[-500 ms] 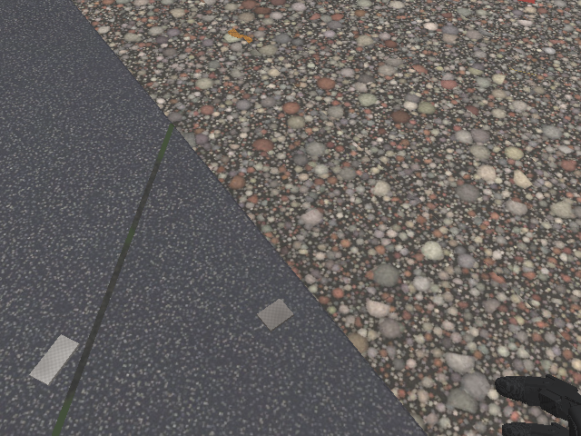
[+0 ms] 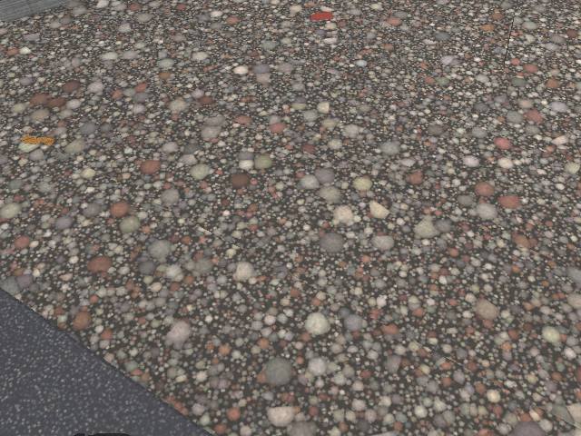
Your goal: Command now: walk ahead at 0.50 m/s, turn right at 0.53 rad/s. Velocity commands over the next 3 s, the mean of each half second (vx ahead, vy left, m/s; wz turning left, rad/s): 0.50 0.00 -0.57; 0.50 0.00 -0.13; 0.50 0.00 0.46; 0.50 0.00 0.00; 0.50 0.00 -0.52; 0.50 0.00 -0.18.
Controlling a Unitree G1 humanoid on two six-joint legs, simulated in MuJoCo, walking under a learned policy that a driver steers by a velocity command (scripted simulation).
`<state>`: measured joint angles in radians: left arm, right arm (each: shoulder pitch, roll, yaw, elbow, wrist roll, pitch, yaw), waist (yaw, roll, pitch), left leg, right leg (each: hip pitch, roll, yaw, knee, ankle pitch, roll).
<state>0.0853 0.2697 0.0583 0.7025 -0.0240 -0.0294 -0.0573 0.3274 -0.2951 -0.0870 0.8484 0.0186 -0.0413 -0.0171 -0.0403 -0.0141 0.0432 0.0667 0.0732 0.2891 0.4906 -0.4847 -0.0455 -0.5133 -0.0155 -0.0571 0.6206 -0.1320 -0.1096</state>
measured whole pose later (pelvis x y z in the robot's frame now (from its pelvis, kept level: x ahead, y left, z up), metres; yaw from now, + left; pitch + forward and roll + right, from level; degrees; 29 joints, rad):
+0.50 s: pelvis +0.29 +0.00 +0.00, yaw -18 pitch +2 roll -1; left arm 0.37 0.31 0.09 0.75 -0.03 -0.02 0.03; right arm 0.02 -0.28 -0.05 0.69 0.00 -0.13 0.04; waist 0.08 0.02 0.01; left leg -0.46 -0.02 -0.09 0.45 0.17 0.03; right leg -0.07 0.12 0.24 0.60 -0.54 -0.06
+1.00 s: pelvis +0.55 -0.11 -0.02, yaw -19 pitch +1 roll +2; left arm 0.01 0.25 0.03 0.67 0.01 -0.12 -0.03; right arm 0.45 -0.28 -0.07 0.90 0.02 -0.07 0.00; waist -0.11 0.01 0.01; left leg -0.14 -0.02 -0.10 0.77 -0.42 0.05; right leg -0.39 0.00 0.04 0.50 -0.15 -0.02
